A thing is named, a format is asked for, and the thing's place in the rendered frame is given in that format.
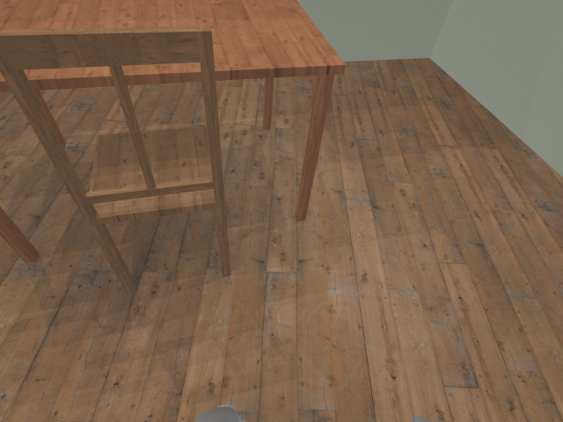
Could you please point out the chair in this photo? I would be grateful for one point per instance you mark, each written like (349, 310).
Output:
(134, 175)

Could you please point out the table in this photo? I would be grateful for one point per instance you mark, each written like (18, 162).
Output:
(251, 39)

